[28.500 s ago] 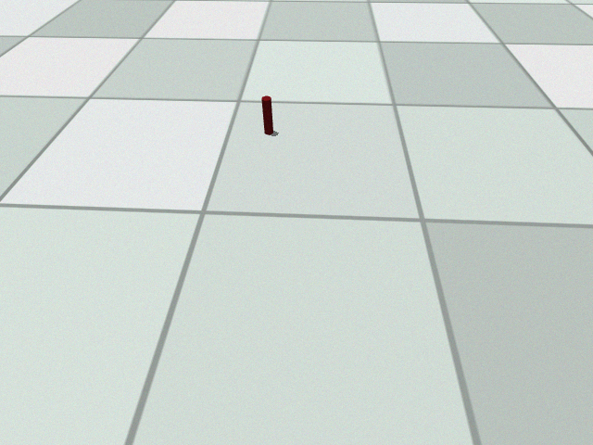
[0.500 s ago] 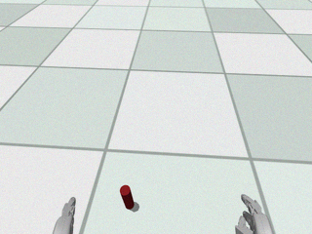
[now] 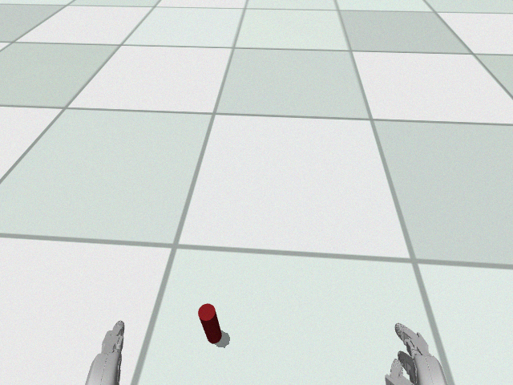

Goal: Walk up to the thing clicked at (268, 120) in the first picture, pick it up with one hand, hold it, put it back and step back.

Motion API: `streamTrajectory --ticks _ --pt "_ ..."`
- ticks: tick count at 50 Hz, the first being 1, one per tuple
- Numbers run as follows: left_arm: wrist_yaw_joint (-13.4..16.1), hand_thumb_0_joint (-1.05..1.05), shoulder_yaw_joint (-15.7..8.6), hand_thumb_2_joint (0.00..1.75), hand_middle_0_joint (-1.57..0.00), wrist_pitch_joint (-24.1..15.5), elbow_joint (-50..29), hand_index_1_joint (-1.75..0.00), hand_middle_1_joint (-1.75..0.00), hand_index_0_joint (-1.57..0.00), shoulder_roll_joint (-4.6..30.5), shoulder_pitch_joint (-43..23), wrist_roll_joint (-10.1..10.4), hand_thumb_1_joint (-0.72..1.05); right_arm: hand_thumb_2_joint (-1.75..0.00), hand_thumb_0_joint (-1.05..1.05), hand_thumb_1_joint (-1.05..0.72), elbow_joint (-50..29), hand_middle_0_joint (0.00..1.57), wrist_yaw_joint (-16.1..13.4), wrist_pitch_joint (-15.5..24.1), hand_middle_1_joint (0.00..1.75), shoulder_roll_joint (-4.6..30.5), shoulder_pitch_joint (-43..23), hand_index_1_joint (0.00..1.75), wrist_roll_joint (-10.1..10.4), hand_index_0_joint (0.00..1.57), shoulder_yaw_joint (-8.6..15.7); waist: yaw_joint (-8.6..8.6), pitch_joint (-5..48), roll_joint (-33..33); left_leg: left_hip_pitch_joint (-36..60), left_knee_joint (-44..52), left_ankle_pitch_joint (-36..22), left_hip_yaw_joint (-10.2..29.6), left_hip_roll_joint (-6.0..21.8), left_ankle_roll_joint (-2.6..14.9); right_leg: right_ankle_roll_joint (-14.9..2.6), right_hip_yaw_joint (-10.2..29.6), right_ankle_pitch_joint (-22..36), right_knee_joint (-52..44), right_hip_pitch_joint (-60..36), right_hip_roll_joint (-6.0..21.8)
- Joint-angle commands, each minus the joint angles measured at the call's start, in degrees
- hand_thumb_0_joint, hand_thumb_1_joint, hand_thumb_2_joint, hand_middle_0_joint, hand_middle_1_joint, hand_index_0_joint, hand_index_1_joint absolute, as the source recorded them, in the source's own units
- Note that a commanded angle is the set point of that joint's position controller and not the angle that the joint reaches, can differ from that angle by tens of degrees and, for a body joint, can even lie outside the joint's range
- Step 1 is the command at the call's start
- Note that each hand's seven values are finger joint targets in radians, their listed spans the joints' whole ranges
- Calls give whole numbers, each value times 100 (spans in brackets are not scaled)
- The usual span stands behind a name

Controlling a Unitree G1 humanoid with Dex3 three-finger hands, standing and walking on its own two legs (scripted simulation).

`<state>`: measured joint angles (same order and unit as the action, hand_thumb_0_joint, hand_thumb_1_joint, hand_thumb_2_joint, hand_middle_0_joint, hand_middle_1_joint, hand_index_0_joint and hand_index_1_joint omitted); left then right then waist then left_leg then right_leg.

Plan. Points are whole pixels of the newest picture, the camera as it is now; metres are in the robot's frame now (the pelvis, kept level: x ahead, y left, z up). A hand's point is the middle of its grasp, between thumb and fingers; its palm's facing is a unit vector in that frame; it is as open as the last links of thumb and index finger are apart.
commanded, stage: home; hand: left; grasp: from the side
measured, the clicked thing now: (210, 324) +0.44 +0.17 -0.61
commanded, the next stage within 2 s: stand in 0.14 s
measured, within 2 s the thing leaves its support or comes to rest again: neither
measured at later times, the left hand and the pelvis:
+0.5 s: hand (147, 378) +0.17 +0.18 -0.06, palm faces +0.11 -0.95 -0.28, open 14.1 cm; pelvis +0.01 +0.00 +0.00, yaw +0 degrees
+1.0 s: hand out of the picture +0.08 +0.26 -0.11, palm faces +0.01 -0.93 -0.36, open 7.4 cm; pelvis +0.00 +0.01 +0.03, yaw +1 degrees
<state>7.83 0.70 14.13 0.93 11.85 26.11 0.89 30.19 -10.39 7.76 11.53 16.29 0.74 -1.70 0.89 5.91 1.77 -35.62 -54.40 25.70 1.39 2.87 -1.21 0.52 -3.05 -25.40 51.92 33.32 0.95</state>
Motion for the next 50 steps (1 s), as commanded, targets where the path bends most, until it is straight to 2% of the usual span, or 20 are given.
streamTrajectory --ticks 1,5,8,12,15,17,22,25,26,27,29,31,32,33,34,35,39,42,45,50 --pt "25 0 -271 5 -5 -288 -956 -6 -6 -5 466 -37 -64 -56 -90 0 -90 -978 20 -72 296 30 663 -457 30 -39 20 270 28 501 -20 435 974 -787 -92 -208 141 -96 -80 734 -896 -237 -201" --pt "51 0 -402 6 -5 -327 -1363 -6 -6 -5 693 -378 -57 -55 -90 0 -90 -964 20 -84 312 30 660 -449 30 -40 20 271 20 484 1 399 934 -677 -141 -244 154 -75 -53 660 -996 -267 -166" --pt "24 0 -282 6 -5 -289 -878 -6 -6 -5 462 2 -62 -55 -90 0 -90 -940 20 -97 313 30 619 -407 30 -46 20 244 39 462 -134 409 868 -825 -166 -245 171 -55 -28 829 -964 -266 -170" --pt "40 0 -326 5 -5 -309 -1209 -6 -6 -5 573 -169 -58 -56 -90 0 -90 -916 20 -85 305 30 687 -394 30 -46 20 281 22 587 15 511 886 -1045 -137 -227 149 -84 -50 1012 -889 -324 -173" --pt "31 0 -258 29 -20 -272 -887 -30 -30 -20 432 44 -64 -32 -90 0 -90 -925 20 -91 294 30 660 -424 30 -48 20 272 49 504 -31 497 886 -1162 -121 -208 139 -82 -80 1112 -862 -300 -199" --pt "52 0 -400 45 -20 -300 -1273 -30 -30 -20 658 -284 -62 -16 -90 0 -90 -920 20 -103 284 30 666 -373 30 -50 20 283 28 621 -8 528 845 -1165 -150 -228 151 -62 -46 1147 -909 -347 -170" --pt "28 0 -248 85 -20 -254 -887 -30 -30 -20 433 -15 -59 24 -90 0 -90 -915 20 -97 305 30 654 -448 30 -52 20 261 39 497 -127 491 902 -1070 -108 -206 157 -75 -79 1027 -892 -340 -188" --pt "50 0 -420 90 -20 -278 -1208 -30 -30 -20 669 -209 -63 48 -90 0 -90 -940 20 -101 285 30 659 -410 30 -46 20 277 -16 619 51 525 875 -1118 -147 -234 145 -70 -55 1080 -920 -386 -167" --pt "31 0 -268 90 -20 -251 -875 -30 -30 -20 488 1 -81 56 -90 0 -90 -939 20 -97 283 30 666 -420 30 -55 20 273 55 610 -110 569 878 -1204 -125 -215 153 -63 -67 1161 -885 -400 -190" --pt "53 0 -412 90 -20 -283 -1338 -30 -30 -20 673 -266 -58 64 -90 0 -90 -910 20 -97 286 30 663 -368 30 -53 20 279 -5 682 118 607 865 -1333 -145 -213 133 -81 -60 1280 -864 -445 -176" --pt "50 0 -392 90 -20 -274 -1302 -30 -30 -20 671 -213 -56 80 -90 0 -90 -910 20 -110 271 30 685 -349 30 -50 20 300 10 723 46 646 829 -1475 -149 -217 139 -75 -54 1439 -879 -458 -170" --pt "36 0 -256 90 -20 -239 -1000 -30 -30 -20 471 -116 -54 90 -90 0 -90 -917 20 -96 281 30 638 -431 30 -61 20 261 18 458 -82 465 886 -1156 -134 -219 152 -72 -77 1122 -916 -361 -177" --pt "-223 0 -574 90 -20 -879 1011 -30 -30 -20 1226 -1203 -621 90 -90 0 -90 286 20 245 -105 30 1484 -685 30 -687 20 515 -134 -312 -353 604 1215 -1928 289 -12 296 -344 358 1203 -1000 -1105 314" --pt "-374 0 -634 90 -20 -1125 1478 -30 -30 -20 1335 -895 -668 90 -90 0 -90 539 20 459 -265 30 1469 -642 30 -774 20 577 -214 -50 -482 805 1099 -1699 117 -22 457 -472 582 1278 -1169 -1165 448" --pt "-447 0 -637 90 -20 -1263 1671 -30 -30 -20 1425 -977 -679 90 -90 0 -90 579 20 555 -325 30 1412 -639 30 -732 20 574 -136 11 -604 923 1133 -1524 122 -48 505 -560 805 1159 -1227 -1104 510" --pt "-516 0 -583 90 -20 -1362 1795 -30 -30 -20 1426 -1013 -614 90 -90 0 -90 594 20 636 -375 30 1406 -709 30 -666 20 579 -128 -217 -389 966 1301 -1371 205 -74 528 -542 746 1009 -1346 -881 448" --pt "-640 0 -537 90 -20 -1543 2646 -30 -30 -20 1436 -1232 -385 90 -90 0 -90 890 20 902 -380 30 1451 -738 30 -385 20 616 -219 -12 -132 1379 1663 -1222 296 -30 491 -391 612 1126 -1475 -1212 431" --pt "-618 0 -511 90 -20 -1614 3248 -30 -30 -20 1474 -1398 -363 90 -90 0 -90 1161 20 941 -429 30 1431 -804 30 -374 20 642 -188 113 -122 1562 1808 -1619 343 23 459 -311 556 1598 -1544 -1589 472" --pt "-598 0 -491 90 -20 -1643 3687 -30 -30 -20 1487 -1512 -346 90 -90 0 -90 1423 20 943 -476 30 1460 -812 30 -375 20 623 -180 -90 -49 1704 2110 -1733 453 93 464 -279 492 1586 -1717 -1661 444" --pt "-588 0 -446 90 -20 -1629 4407 -30 -30 -20 1574 -1540 -315 90 -90 0 -90 1829 20 945 -569 30 1565 -846 30 -335 20 600 -164 -466 -37 1733 2675 -1127 571 166 442 -256 516 1192 -2288 -1914 488"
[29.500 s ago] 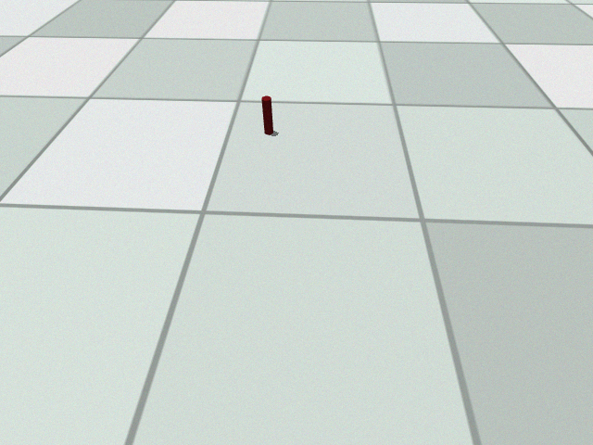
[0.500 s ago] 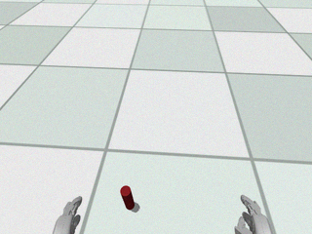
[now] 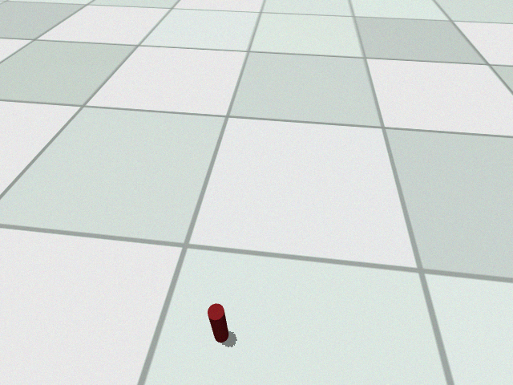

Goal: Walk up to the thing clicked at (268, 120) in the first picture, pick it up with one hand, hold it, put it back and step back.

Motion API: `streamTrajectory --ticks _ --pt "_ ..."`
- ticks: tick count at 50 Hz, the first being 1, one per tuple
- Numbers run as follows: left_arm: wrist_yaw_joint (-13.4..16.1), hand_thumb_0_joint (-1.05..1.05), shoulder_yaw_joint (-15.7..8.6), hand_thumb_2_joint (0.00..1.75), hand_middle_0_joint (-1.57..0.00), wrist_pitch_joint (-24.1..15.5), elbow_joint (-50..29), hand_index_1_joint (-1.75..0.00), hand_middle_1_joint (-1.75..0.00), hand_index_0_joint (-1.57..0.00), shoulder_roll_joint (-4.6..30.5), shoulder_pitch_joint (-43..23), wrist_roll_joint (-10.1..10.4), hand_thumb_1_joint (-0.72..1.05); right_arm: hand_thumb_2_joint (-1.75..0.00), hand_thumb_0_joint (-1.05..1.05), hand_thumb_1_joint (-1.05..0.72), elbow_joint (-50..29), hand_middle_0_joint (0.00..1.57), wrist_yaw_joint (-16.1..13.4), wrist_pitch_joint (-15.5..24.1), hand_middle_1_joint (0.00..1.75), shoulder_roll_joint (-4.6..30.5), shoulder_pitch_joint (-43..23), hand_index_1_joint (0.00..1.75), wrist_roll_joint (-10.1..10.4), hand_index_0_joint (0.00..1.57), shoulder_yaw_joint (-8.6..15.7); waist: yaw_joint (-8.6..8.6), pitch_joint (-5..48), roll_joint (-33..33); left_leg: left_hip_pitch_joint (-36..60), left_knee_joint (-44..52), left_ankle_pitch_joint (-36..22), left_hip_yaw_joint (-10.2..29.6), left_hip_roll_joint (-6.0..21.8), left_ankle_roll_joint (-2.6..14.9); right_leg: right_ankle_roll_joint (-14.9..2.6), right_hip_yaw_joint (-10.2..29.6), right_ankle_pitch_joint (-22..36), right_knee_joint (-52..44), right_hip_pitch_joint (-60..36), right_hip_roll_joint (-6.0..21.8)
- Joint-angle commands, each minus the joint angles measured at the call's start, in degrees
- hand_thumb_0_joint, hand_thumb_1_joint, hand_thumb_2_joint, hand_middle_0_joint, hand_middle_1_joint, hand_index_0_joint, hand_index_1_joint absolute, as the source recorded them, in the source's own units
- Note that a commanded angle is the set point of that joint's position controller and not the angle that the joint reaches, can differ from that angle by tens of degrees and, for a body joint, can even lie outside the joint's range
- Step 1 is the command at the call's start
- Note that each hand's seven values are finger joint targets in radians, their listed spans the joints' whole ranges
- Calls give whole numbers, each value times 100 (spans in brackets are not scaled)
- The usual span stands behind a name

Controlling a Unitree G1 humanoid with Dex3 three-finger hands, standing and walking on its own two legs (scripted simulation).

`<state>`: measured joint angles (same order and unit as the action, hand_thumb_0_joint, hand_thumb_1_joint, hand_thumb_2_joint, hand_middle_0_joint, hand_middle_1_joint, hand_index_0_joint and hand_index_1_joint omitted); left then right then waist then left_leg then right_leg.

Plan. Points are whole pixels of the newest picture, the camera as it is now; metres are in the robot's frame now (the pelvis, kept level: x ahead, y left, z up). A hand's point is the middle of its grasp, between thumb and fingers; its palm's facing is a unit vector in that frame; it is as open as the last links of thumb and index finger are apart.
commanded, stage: stand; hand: left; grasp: from the side
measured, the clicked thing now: (218, 324) +0.45 +0.16 -0.64
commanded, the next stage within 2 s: step back in 1.76 s
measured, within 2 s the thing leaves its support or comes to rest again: neither
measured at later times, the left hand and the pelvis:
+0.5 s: hand out of the picture +0.04 +0.24 -0.13, palm faces +0.01 -0.94 -0.35, open 7.4 cm; pelvis -0.01 +0.00 +0.03, yaw +1 degrees
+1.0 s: hand out of the picture +0.06 +0.24 -0.13, palm faces -0.01 -0.94 -0.34, open 7.4 cm; pelvis +0.00 -0.01 +0.03, yaw +0 degrees
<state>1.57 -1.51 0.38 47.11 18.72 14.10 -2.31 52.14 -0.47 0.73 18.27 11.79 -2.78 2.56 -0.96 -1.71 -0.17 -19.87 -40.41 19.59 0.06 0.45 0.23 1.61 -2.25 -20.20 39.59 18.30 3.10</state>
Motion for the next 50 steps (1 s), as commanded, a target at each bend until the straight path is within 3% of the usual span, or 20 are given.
streamTrajectory --ticks 1,3,10,21,33,39,50 --pt "38 0 -217 90 -20 -238 -94 -30 -30 -20 898 -383 11 90 -90 0 -90 -282 20 -48 121 30 911 -383 30 18 20 159 31 196 153 148 1456 -424 746 422 275 -356 416 621 -1110 -435 256" --pt "28 0 -188 90 -20 -214 176 -30 -30 -20 884 -306 37 90 -90 0 -90 -126 20 -51 97 30 982 -430 30 32 20 145 10 84 318 240 1795 -125 853 480 263 -321 378 524 -1285 -512 234" --pt "27 0 -142 90 -20 -216 826 -30 -30 -20 1020 -409 66 90 -90 0 -90 322 20 -67 93 30 1048 -478 30 101 20 89 21 150 193 760 2093 -855 769 508 165 -255 398 1024 -1735 -905 353" --pt "17 0 -83 90 -20 -222 1407 -30 -30 -20 1102 -635 66 90 -90 0 -90 762 20 -51 30 30 1038 -598 30 152 20 41 38 -93 -4 998 2304 -792 669 499 86 -186 445 678 -2280 -926 424" --pt "-8 0 -94 90 -20 -240 1624 -30 -30 -20 1164 -853 101 90 -90 0 -90 976 20 -43 50 30 1085 -634 30 159 20 -12 23 97 71 1108 2424 -1239 619 559 72 -185 474 1151 -2383 -1266 494" --pt "-23 0 -105 90 -20 -203 1667 -30 -30 -20 1217 -928 98 90 -90 0 -90 1024 20 -48 25 30 1137 -642 30 169 20 -19 50 -36 75 988 2532 -883 615 557 55 -187 469 832 -2454 -1171 456" --pt "-45 0 -99 90 -20 -214 1699 -30 -30 -20 1202 -956 103 90 -90 0 -90 1070 20 -40 45 30 1213 -675 30 175 20 -19 60 112 27 1111 2504 -1035 607 612 70 -190 467 1002 -2472 -1228 481"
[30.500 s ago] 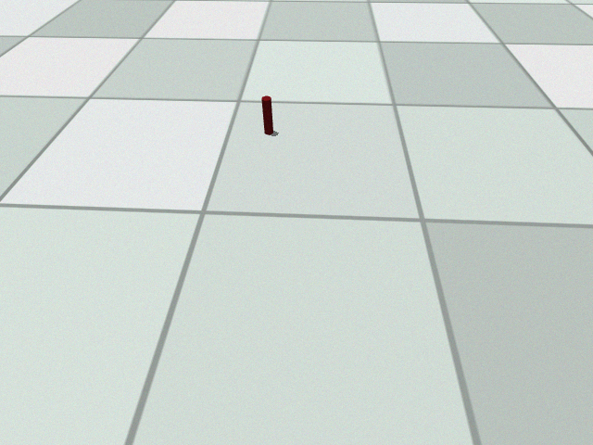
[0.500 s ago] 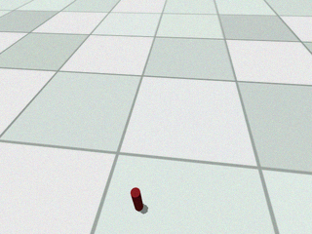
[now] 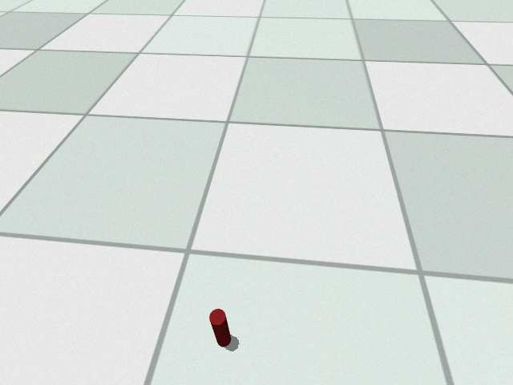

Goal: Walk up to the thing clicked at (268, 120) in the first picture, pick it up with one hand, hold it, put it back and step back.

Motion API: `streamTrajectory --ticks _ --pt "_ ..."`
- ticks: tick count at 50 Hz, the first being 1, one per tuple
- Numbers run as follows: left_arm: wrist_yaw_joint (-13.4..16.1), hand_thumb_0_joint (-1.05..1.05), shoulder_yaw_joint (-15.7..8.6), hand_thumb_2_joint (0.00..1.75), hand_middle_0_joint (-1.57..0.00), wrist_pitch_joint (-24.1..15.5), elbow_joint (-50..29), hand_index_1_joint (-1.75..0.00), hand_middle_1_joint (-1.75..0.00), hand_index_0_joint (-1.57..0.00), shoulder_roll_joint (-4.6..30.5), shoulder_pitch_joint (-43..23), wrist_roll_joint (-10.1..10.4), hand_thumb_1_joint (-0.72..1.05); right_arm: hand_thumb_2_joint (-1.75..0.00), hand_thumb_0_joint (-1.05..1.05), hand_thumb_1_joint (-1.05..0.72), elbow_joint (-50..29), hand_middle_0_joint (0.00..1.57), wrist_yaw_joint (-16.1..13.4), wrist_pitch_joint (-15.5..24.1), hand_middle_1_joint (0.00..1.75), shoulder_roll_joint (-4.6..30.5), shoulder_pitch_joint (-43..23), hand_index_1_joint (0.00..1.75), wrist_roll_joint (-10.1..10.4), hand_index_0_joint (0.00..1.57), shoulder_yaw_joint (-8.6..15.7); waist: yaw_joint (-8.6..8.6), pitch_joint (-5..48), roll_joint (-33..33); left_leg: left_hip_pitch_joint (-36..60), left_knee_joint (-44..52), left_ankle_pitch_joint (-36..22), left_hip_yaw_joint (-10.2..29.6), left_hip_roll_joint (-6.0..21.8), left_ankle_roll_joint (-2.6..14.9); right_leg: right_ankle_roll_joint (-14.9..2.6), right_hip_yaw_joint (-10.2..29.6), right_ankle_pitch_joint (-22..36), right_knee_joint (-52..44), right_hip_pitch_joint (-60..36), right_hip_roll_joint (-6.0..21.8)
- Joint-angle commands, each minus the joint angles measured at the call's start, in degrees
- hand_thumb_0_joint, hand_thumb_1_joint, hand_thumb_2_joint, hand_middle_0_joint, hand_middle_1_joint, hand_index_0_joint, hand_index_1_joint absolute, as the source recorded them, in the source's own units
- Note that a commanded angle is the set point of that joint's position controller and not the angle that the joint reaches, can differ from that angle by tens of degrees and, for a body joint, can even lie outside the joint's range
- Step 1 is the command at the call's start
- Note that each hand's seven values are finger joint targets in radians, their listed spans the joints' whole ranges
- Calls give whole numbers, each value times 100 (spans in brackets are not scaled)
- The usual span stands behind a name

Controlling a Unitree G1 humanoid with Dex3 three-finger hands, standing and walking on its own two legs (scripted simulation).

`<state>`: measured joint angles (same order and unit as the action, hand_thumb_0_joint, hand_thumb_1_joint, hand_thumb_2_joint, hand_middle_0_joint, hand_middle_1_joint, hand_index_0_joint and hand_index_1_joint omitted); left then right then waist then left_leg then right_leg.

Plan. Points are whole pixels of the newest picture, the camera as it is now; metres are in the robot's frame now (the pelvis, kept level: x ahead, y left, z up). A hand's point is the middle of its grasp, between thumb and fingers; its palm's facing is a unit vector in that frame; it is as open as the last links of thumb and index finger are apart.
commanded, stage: stand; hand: left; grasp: from the side
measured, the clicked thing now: (221, 328) +0.45 +0.16 -0.67
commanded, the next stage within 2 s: step back in 0.76 s
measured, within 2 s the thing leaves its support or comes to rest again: neither
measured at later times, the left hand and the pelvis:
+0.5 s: hand out of the picture +0.09 +0.25 -0.16, palm faces -0.01 -0.94 -0.34, open 7.4 cm; pelvis +0.02 +0.00 +0.00, yaw +0 degrees
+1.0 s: hand out of the picture +0.09 +0.28 -0.17, palm faces +0.01 -0.93 -0.38, open 7.4 cm; pelvis -0.02 +0.01 -0.02, yaw +0 degrees
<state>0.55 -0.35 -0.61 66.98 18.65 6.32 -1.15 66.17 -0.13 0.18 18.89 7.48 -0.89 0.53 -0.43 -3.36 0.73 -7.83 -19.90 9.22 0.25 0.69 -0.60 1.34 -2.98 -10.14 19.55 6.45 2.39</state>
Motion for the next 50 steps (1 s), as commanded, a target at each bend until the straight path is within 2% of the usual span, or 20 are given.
streamTrajectory --ticks 1,5,8,12,16,19,24,34,37,38,40,42,43,44,46,48,49,50 --pt "59 0 -225 90 -20 -115 -294 -30 -30 -20 1225 -196 -8 90 -90 0 -90 -339 20 -80 104 30 1125 -247 30 -24 20 183 8 336 -99 -23 430 -193 571 604 161 -178 550 155 -438 -77 580" --pt "58 0 -215 90 -20 -124 -293 -30 -30 -20 1189 -175 10 90 -90 0 -90 -320 20 -83 123 30 1180 -263 30 -22 20 182 9 428 -52 104 379 -524 539 626 173 -175 545 483 -436 -140 590" --pt "59 0 -222 90 -20 -117 -295 -30 -30 -20 1193 -176 11 90 -90 0 -90 -321 20 -85 124 30 1152 -272 30 -17 20 167 1 400 -27 115 415 -580 534 629 152 -166 507 514 -402 -142 578" --pt "61 0 -221 90 -20 -129 -328 -30 -30 -20 1187 -213 19 90 -90 0 -90 -330 20 -88 133 30 1167 -300 30 -11 20 171 22 523 -96 242 339 -1006 500 657 150 -156 498 919 -362 -215 593" --pt "62 0 -212 90 -20 -124 -350 -30 -30 -20 1164 -212 16 90 -90 0 -90 -331 20 -99 119 30 1219 -345 30 -10 20 178 24 533 -38 240 322 -1007 477 670 159 -139 500 1006 -392 -250 601" --pt "55 0 -215 90 -20 -107 -323 -30 -30 -20 1174 -236 22 90 -90 0 -90 -307 20 -91 111 30 1179 -328 30 -10 20 163 24 348 -28 104 454 -664 492 649 127 -137 494 575 -444 -193 577" --pt "43 0 -224 90 -20 -113 -354 -30 -30 -20 1209 -232 12 90 -90 0 -90 -326 20 -76 115 30 1175 -361 30 -3 20 165 24 288 -19 41 507 -484 508 637 114 -146 498 440 -478 -172 570" --pt "39 0 -236 90 -20 -122 -435 -30 -30 -20 1220 -265 21 90 -90 0 -90 -358 20 -85 150 30 1238 -401 30 1 20 181 24 581 -17 221 407 -1067 467 683 152 -184 507 1012 -373 -365 626" --pt "42 0 -231 90 -20 -115 -429 -30 -30 -20 1213 -243 25 90 -90 0 -90 -362 20 -82 143 30 1225 -431 30 -6 20 180 12 563 -63 274 399 -1062 483 690 147 -175 478 937 -385 -307 613" --pt "68 0 -533 90 -20 -62 -530 -30 -30 -20 1643 -216 148 90 -90 0 -90 -508 20 -33 26 30 1528 -574 30 54 20 310 34 -80 -148 -254 -202 -1702 530 560 282 -232 506 1583 70 148 514" --pt "96 0 -551 90 -20 -28 -659 -30 -30 -20 1575 -107 157 90 -90 0 -90 -627 20 -10 -37 30 1396 -465 30 107 20 320 64 28 -184 -319 -448 -1541 407 481 316 -351 505 1621 199 188 553" --pt "95 0 -595 90 -20 -15 -863 -30 -30 -20 1548 -111 148 90 -90 0 -90 -730 20 5 -63 30 1391 -304 30 119 20 350 113 545 -220 -252 -791 -1685 370 466 365 -526 577 1761 403 42 634" --pt "88 0 -608 90 -20 5 -922 -30 -30 -20 1536 -149 148 90 -90 0 -90 -773 20 17 -84 30 1376 -334 30 118 20 380 103 695 -224 -210 -994 -1507 351 385 355 -621 640 1757 410 98 706" --pt "86 0 -617 90 -20 22 -1023 -30 -30 -20 1561 -220 132 90 -90 0 -90 -841 20 23 -111 30 1377 -311 30 114 20 398 121 795 -311 -229 -1231 -1285 285 284 352 -714 784 1712 404 185 828" --pt "92 0 -647 90 -20 63 -1217 -30 -30 -20 1671 -408 87 90 -90 0 -90 -905 20 30 -178 30 1312 -178 30 107 20 411 158 839 -576 -333 -1797 -556 83 33 295 -1026 1107 1644 325 408 1230" --pt "100 0 -688 90 -20 101 -1465 -30 -30 -20 1767 -668 21 90 -90 0 -90 -991 20 65 -250 30 1274 53 30 68 20 441 205 813 -968 -428 -2476 829 15 -225 285 -1349 1362 1568 312 746 1625" --pt "102 0 -696 90 -20 120 -1582 -30 -30 -20 1821 -819 -18 90 -90 0 -90 -1031 20 88 -275 30 1278 218 30 52 20 469 262 774 -1128 -363 -2683 1302 104 -235 331 -1422 1390 1479 397 1042 1740" --pt "103 0 -697 90 -20 139 -1658 -30 -30 -20 1813 -954 -33 90 -90 0 -90 -1050 20 105 -276 30 1280 393 30 53 20 491 365 726 -1196 -252 -2567 1341 239 -121 386 -1341 1296 1248 522 1319 1710"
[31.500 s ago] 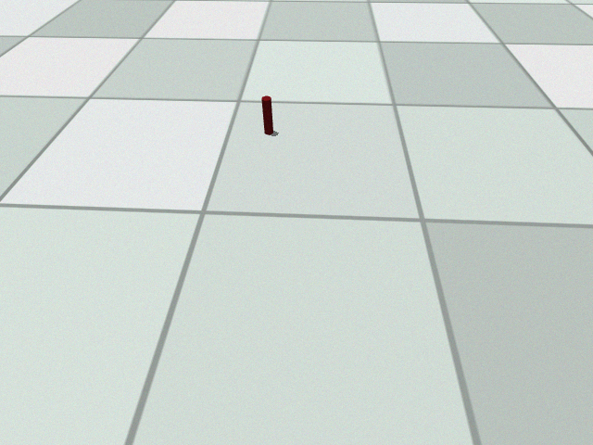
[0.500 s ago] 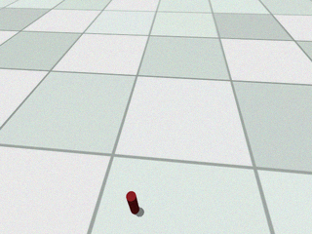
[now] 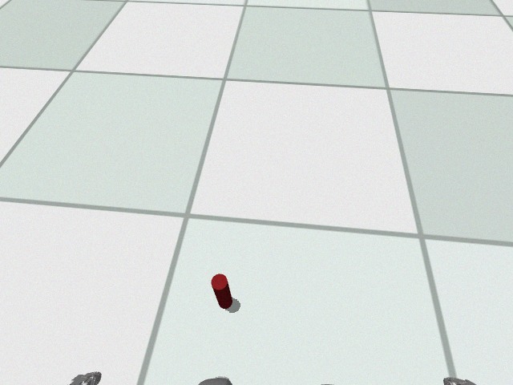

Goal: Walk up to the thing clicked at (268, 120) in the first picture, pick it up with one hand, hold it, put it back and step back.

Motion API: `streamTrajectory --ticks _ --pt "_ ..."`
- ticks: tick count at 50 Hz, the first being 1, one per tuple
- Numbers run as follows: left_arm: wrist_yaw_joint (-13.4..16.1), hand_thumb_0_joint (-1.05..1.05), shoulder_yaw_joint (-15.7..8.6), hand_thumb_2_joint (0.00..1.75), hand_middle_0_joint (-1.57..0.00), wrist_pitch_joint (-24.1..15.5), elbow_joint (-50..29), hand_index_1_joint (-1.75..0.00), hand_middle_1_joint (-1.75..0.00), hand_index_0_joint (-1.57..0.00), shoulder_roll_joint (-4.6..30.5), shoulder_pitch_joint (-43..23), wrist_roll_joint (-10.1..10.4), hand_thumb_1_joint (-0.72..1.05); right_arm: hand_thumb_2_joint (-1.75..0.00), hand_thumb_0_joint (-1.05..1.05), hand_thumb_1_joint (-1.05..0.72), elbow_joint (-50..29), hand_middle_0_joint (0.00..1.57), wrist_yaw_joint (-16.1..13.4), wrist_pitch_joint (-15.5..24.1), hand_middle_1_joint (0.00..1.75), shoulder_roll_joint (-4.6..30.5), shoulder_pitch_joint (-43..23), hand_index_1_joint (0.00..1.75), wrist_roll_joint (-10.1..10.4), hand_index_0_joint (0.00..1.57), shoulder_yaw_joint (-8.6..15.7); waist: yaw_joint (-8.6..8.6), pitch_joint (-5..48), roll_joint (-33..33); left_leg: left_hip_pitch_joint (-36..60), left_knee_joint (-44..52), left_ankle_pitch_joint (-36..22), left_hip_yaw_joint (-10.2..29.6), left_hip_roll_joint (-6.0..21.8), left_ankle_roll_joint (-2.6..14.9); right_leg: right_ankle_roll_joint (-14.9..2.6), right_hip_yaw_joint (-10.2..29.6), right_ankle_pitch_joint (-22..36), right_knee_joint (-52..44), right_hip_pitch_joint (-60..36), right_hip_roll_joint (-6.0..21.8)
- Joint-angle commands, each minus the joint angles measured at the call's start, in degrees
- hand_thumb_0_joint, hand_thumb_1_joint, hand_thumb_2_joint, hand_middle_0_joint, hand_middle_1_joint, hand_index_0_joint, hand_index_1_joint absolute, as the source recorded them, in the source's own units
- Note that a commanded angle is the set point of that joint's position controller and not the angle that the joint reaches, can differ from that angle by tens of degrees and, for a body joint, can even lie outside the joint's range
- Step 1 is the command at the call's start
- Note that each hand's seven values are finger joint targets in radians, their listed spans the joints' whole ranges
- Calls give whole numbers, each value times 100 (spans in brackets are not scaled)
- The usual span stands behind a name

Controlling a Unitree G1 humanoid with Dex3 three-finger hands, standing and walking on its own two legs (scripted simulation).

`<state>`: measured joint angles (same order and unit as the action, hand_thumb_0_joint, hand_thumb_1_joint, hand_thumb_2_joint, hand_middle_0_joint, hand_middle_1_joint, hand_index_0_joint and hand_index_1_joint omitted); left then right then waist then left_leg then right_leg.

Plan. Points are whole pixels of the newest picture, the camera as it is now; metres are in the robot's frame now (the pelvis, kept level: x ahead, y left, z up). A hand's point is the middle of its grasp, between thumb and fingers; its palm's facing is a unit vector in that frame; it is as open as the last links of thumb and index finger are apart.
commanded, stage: step back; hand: left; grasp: from the side
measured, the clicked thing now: (222, 292) +0.46 +0.15 -0.65
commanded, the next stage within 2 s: none
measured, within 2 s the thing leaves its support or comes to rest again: neither
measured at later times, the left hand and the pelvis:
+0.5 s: hand out of the picture +0.02 +0.28 -0.17, palm faces -0.10 -0.92 -0.39, open 7.4 cm; pelvis -0.10 +0.01 -0.02, yaw -5 degrees
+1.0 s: hand out of the picture -0.10 +0.29 -0.15, palm faces +0.01 -0.93 -0.36, open 7.4 cm; pelvis -0.23 +0.03 -0.01, yaw +0 degrees
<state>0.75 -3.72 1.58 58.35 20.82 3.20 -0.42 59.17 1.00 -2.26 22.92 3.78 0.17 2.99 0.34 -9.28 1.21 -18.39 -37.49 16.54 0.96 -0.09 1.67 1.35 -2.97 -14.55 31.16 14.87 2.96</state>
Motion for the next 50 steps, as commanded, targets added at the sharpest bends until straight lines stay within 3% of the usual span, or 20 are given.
streamTrajectory --ticks 1,3,4,6,10,18,23,25,27,28,29,31,33,37,42,44,45,46,47,50 --pt "78 0 -352 90 -20 -56 -843 -30 -30 -20 1558 -708 -104 90 -90 0 -90 -361 20 5 -13 30 924 854 30 -39 20 269 319 1283 -1182 801 -555 143 215 44 212 -1176 1085 1451 -349 520 1454" --pt "70 0 -269 90 -20 13 -922 -30 -30 -20 1120 -516 9 90 -90 0 -90 -506 20 -23 80 30 1341 663 30 -106 20 346 209 1078 423 308 1284 -2567 1473 1139 525 -436 261 133 1374 457 0" --pt "104 0 -257 90 -20 67 -923 -30 -30 -20 936 -435 22 90 -90 0 -90 -518 20 -53 127 30 1648 597 30 -134 20 418 179 894 1046 550 1862 -3167 2553 1690 781 -344 617 -1921 2173 1049 -860" --pt "170 0 -252 90 -20 118 -855 -30 -30 -20 975 -13 -12 90 -90 0 -90 -700 20 -133 190 30 1720 484 30 -206 20 444 93 1026 816 738 1679 -3501 2776 1948 1007 -337 1304 -2321 3151 1299 -862" --pt "154 0 -259 90 -20 141 -787 -30 -30 -20 1075 484 45 90 -90 0 -90 -1006 20 -255 202 30 1217 -65 30 -228 20 365 -270 1278 705 1205 1235 -3133 1319 1238 871 -321 1437 -1361 3730 1408 -797" --pt "106 0 -330 90 -20 7 -1147 -30 -30 -20 1096 395 -24 90 -90 0 -90 -1202 20 -276 180 30 1172 602 30 -172 20 403 234 1360 626 1850 1013 -2965 1395 1535 1343 46 1009 -1539 2456 1283 -562" --pt "25 0 -394 90 -20 -27 -935 -30 -30 -20 1100 985 -58 90 -90 0 -90 -1379 20 -237 81 30 1325 256 30 -147 20 404 60 1563 713 975 910 -1749 1173 1346 1015 -123 499 -859 572 28 -387" --pt "2 0 -430 90 -20 -49 -724 -30 -30 -20 1098 1514 -97 90 -90 0 -90 -1415 20 -212 20 30 1320 -16 30 -75 20 390 -224 1591 588 237 656 -1055 960 1136 645 -336 427 61 -409 -766 -364" --pt "-9 0 -572 90 -20 -92 -967 -30 -30 -20 1671 1163 -198 90 -90 0 -90 -1486 20 -186 19 30 901 50 30 -8 20 274 -121 1084 -1130 -1346 -822 923 282 -163 -64 -1047 2795 -265 -1194 -732 1086" --pt "9 0 -663 90 -20 -80 -1266 -30 -30 -20 2221 669 -239 90 -90 0 -90 -1473 20 -254 -8 30 973 -149 30 -37 20 342 -400 743 -1853 -989 -2333 1860 443 -591 -223 -2027 3826 -121 -1628 675 2150" --pt "48 0 -649 90 -20 -120 -1460 -30 -30 -20 2058 200 -225 90 -90 0 -90 -1357 20 -264 -4 30 1171 96 30 -38 20 419 -135 428 -1548 -661 -2983 1736 916 -338 -245 -2011 3780 243 -1598 1242 2198" --pt "72 0 -512 90 -20 -167 -1554 -30 -30 -20 1491 -1 -165 90 -90 0 -90 -1150 20 -203 16 30 1075 386 30 21 20 337 82 387 -759 -755 -3205 1132 994 -701 -179 -1484 2116 1612 -1048 727 1200" --pt "76 0 -509 90 -20 -138 -1570 -30 -30 -20 1342 -127 -185 90 -90 0 -90 -1118 20 -252 58 30 872 603 30 19 20 242 172 579 -917 -1007 -3228 890 859 -884 -209 -1080 1389 1926 -815 224 736" --pt "135 0 -452 90 -20 -109 -1610 -30 -30 -20 1192 655 -206 90 -90 0 -90 -1283 20 -301 113 30 886 437 30 -10 20 176 -300 966 -1043 -1406 -1974 1209 655 -525 -332 -1282 1518 2422 -457 -1318 901" --pt "121 0 -432 90 -20 26 -1717 -30 -30 -20 1332 646 -94 90 -90 0 -90 -1188 20 -273 207 30 836 843 30 -103 20 243 -216 1477 -1234 -141 644 486 23 -164 -180 -1149 1316 2903 400 -1430 934" --pt "77 0 -377 90 -20 105 -1805 -30 -30 -20 1317 563 -42 90 -90 0 -90 -1115 20 -258 230 30 955 1065 30 -168 20 340 -69 1550 -903 747 1500 -1068 171 -24 -72 -786 1184 2155 777 -613 652" --pt "62 0 -333 90 -20 120 -1882 -30 -30 -20 1144 629 -16 90 -90 0 -90 -1177 20 -257 234 30 1355 1037 30 -255 20 441 -96 1569 -66 1187 1430 -1698 1346 857 239 -499 982 928 1226 396 217" --pt "84 0 -327 90 -20 100 -1942 -30 -30 -20 1033 415 23 90 -90 0 -90 -1298 20 -204 208 30 1877 698 30 -243 20 529 -33 1314 1082 1046 1688 -2192 2489 1833 924 -273 448 -1135 1926 1162 -753" --pt "156 0 -446 90 -20 99 -1927 -30 -30 -20 1223 29 -37 90 -90 0 -90 -1371 20 -187 208 30 2084 614 30 -238 20 552 317 1139 1411 74 1920 -2169 3159 2356 1651 -186 1084 -2416 3161 852 -786" --pt "94 0 -434 90 -20 109 -1694 -30 -30 -20 1167 490 24 90 -90 0 -90 -1493 20 -252 238 30 1360 73 30 -282 20 355 -142 934 629 493 1398 -2722 1487 1478 1166 -308 1500 -1607 4078 1308 -843"
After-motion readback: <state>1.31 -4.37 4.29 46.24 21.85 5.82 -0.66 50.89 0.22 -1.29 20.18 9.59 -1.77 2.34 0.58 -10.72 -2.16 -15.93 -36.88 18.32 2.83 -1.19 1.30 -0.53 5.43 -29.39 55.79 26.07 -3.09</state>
